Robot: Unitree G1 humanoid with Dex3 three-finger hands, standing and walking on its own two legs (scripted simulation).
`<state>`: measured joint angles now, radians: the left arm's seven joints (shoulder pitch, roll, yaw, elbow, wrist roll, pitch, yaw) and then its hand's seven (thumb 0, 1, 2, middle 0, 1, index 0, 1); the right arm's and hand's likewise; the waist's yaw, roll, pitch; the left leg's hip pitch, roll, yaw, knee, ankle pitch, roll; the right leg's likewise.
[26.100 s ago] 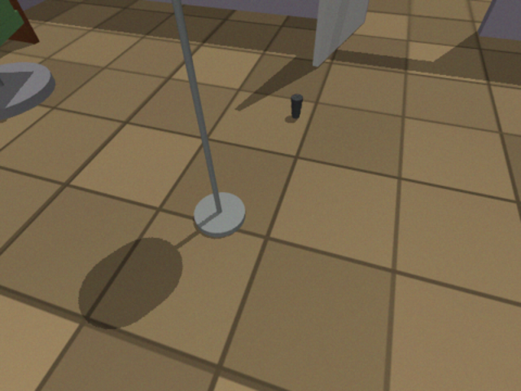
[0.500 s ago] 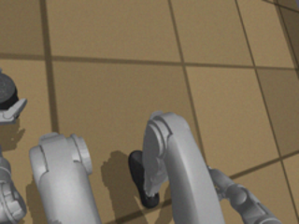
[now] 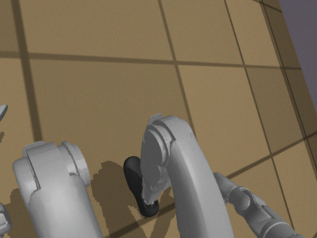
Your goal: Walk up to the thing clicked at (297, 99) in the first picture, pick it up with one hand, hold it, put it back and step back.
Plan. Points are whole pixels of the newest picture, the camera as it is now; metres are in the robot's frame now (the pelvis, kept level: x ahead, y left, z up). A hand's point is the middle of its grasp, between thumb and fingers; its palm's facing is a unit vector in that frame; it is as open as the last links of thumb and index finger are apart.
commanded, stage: lower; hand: left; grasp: from the side
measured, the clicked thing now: out of the picture +0.43 +0.27 -0.19
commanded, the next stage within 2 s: loosen in 0.36 s
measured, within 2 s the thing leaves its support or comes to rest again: rests again in 0.92 s
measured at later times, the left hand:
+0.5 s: hand out of the picture +0.43 +0.26 -0.19, palm faces +0.32 -0.95 +0.00, open 9.8 cm
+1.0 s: hand out of the picture +0.43 +0.27 -0.18, palm faces +0.32 -0.95 +0.03, open 14.2 cm
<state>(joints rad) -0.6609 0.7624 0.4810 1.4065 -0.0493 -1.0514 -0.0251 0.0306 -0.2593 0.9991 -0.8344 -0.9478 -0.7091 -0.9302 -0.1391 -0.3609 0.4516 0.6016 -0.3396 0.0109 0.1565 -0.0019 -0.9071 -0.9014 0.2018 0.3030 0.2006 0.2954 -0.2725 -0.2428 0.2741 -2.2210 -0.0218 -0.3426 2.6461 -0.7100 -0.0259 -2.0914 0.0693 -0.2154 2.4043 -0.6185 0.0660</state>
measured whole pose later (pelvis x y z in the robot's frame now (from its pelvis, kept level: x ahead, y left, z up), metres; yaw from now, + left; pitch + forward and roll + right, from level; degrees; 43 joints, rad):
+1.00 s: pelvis +0.00 +0.01 +0.00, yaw -2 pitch +13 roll -19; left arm -0.65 0.80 0.45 1.44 -0.09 -1.12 0.01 0.00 -0.34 0.27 -0.46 -0.34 -0.44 -0.35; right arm -0.17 -0.37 0.51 0.56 -0.35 0.01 0.16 0.00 -0.91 -0.90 0.20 0.30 0.20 0.30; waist -0.27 -0.27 0.30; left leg -2.20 0.00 -0.38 2.66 -0.72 -0.01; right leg -2.06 0.09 -0.25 2.37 -0.60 0.07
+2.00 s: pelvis +0.02 -0.01 +0.17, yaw +9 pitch +32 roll -6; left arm -0.12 0.49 0.30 0.45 0.04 -0.09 0.00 -0.01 -0.53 0.07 -0.07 -0.06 -0.06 -0.07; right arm 0.09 -0.25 0.02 0.54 0.04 0.15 0.01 0.01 -0.90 -0.90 0.20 0.30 0.20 0.30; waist -0.04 0.00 -0.13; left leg -1.93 0.03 -0.09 2.04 -0.68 0.01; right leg -1.88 0.01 -0.04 1.96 -0.64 0.04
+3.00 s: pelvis +0.10 +0.00 +0.43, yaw +15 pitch +9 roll -2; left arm 0.49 0.21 -0.01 -0.03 -0.01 0.28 0.15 0.00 -0.54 0.05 -0.06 -0.06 -0.05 -0.06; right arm 0.27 -0.20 0.04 0.46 0.01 -0.10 -0.17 0.01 -0.89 -0.90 0.20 0.30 0.20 0.30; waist -0.03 0.03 -0.11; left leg -0.66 0.03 -0.05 0.99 -0.49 -0.02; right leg -0.62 -0.01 -0.04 0.94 -0.47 0.01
